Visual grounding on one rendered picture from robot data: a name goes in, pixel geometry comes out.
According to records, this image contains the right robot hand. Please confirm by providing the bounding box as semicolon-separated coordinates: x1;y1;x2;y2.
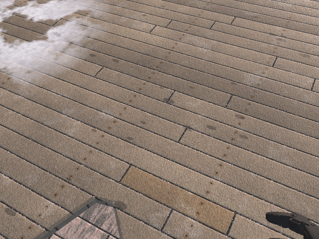
265;211;319;239

